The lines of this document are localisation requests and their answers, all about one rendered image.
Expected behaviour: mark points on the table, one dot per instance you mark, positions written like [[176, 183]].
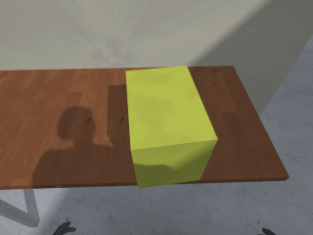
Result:
[[69, 128]]

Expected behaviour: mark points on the left robot hand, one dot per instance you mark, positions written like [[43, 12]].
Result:
[[64, 228]]

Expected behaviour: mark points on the carton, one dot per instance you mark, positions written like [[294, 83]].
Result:
[[171, 136]]

